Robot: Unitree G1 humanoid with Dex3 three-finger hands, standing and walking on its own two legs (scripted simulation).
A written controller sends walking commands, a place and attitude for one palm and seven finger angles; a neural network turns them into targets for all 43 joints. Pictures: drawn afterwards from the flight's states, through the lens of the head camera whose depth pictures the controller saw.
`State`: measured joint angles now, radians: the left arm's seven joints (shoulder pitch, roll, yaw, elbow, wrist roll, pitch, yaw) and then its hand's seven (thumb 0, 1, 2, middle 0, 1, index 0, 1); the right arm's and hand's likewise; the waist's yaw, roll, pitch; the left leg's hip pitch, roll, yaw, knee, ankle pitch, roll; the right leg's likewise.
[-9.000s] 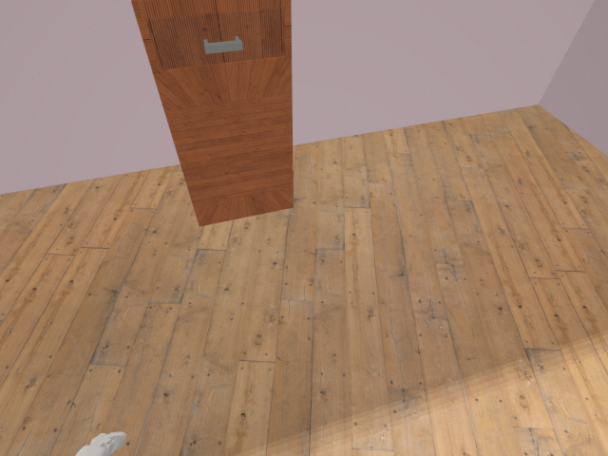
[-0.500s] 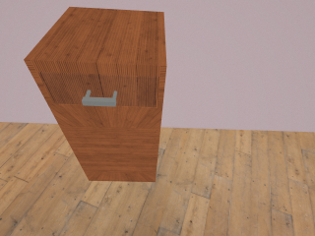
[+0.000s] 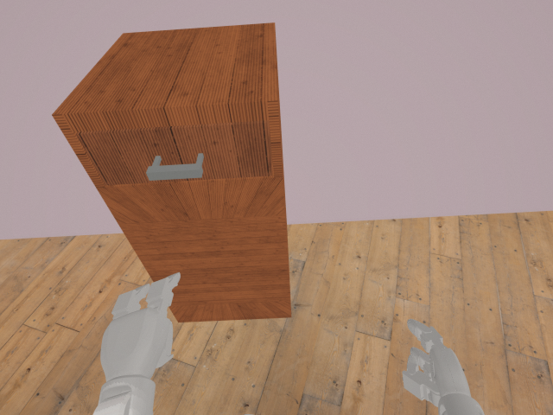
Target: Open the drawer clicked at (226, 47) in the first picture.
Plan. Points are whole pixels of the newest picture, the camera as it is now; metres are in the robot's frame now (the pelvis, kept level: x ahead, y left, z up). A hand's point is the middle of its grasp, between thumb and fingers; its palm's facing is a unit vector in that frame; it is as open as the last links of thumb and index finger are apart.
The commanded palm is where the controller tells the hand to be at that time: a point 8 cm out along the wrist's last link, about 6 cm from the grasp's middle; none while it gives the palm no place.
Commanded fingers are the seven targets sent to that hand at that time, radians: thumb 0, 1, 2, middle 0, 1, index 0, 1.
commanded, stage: raise the hand with hooked fingers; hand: left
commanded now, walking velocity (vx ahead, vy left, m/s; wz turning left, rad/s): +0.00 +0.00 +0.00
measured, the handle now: (177, 165) +0.57 +0.27 +0.05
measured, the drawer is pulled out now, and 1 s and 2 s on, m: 0.00 0.00 0.00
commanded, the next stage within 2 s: move the hooked fingers above the handle in 1.54 s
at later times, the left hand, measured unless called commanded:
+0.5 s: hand (154, 289) +0.28 +0.22 +0.04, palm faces -0.01 -0.16 -0.99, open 11.2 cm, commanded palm +0.26 +0.23 +0.11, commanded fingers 0.00 -0.13 0.46 -0.27 -0.96 -0.27 -0.96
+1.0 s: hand (122, 210) +0.36 +0.26 +0.14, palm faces +0.14 -0.09 -0.99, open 13.6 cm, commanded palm +0.32 +0.26 +0.20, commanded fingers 0.00 -0.50 0.30 -0.30 -1.20 -0.30 -1.20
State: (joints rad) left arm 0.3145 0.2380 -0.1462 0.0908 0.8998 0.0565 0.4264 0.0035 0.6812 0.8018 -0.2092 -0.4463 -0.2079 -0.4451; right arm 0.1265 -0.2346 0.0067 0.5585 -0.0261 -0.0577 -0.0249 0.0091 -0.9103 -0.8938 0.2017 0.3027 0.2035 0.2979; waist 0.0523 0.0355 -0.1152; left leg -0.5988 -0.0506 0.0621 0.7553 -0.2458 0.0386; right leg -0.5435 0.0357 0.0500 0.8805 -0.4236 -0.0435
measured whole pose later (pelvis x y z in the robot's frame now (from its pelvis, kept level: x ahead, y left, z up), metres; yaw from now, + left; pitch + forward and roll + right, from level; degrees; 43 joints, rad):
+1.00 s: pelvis +0.07 +0.02 +0.03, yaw +1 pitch +3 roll +0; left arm -0.01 0.48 -0.10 -0.11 0.91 0.21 0.09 0.00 -0.44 0.32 -0.32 -1.17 -0.31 -1.17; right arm 0.06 -0.23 0.02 0.59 0.00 0.18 -0.02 0.01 -0.91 -0.89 0.20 0.30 0.20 0.30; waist 0.07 0.07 -0.05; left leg -0.36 -0.08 -0.01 0.59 -0.27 0.06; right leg -0.25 0.03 0.03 0.59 -0.39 -0.02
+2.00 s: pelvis +0.05 +0.00 +0.03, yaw +2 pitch +2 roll +0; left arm -0.24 0.51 -0.06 0.15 0.90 0.09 0.04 0.00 -0.49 0.30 -0.32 -1.20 -0.32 -1.20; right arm 0.11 -0.26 0.02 0.64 0.02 0.14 -0.03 0.01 -0.91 -0.89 0.20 0.30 0.20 0.30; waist 0.07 0.07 -0.02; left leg -0.34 -0.07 -0.03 0.50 -0.20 0.04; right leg -0.23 0.04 0.01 0.52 -0.33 -0.04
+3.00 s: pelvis +0.07 +0.01 +0.02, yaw +2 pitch +10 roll +0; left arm -0.60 0.48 -0.13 0.67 0.95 0.13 0.07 0.00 -0.49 0.30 -0.31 -1.20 -0.31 -1.20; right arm 0.26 -0.26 -0.04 0.67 0.04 0.21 -0.04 0.01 -0.91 -0.89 0.20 0.30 0.20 0.30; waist -0.01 0.07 -0.11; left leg -0.53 -0.06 -0.02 0.64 -0.28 0.05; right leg -0.40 0.05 0.01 0.63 -0.40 -0.03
